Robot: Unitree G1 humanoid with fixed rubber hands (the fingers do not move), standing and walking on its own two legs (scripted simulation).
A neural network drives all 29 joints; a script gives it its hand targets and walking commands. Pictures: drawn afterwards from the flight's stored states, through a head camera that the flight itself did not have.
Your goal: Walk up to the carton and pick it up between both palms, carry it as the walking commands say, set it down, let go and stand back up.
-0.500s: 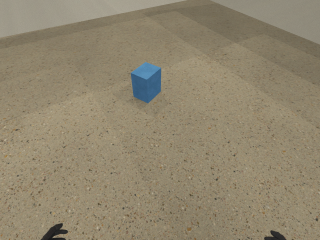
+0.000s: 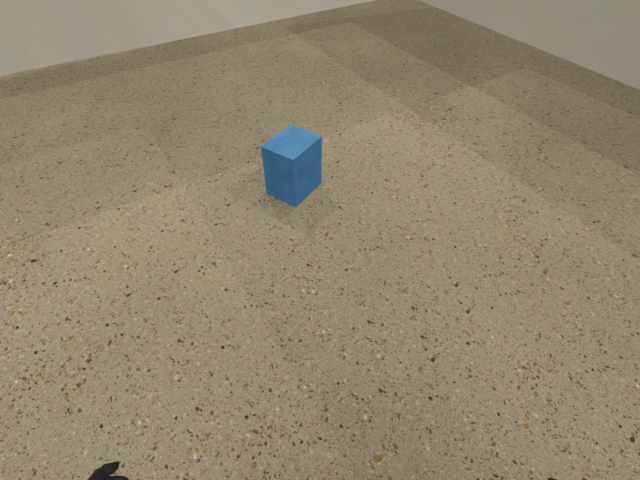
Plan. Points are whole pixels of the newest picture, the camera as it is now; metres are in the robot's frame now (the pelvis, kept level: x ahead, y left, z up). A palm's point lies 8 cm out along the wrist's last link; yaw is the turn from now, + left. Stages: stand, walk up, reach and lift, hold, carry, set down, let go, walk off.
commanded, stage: stand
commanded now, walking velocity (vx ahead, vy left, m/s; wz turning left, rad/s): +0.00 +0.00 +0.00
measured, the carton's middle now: (293, 166) +1.55 +0.18 -0.64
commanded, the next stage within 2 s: walk up in 0.30 s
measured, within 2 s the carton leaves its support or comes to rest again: neither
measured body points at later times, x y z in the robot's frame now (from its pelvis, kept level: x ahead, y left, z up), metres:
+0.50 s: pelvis +0.01 +0.00 +0.00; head +0.01 +0.00 +0.45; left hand +0.12 +0.32 -0.11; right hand +0.11 -0.32 -0.11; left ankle +0.01 +0.12 -0.75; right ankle +0.00 -0.12 -0.74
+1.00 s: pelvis +0.13 +0.08 -0.02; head +0.15 +0.10 +0.43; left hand +0.00 +0.30 -0.17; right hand +0.30 -0.13 -0.15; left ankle +0.11 +0.18 -0.75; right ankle +0.05 -0.11 -0.68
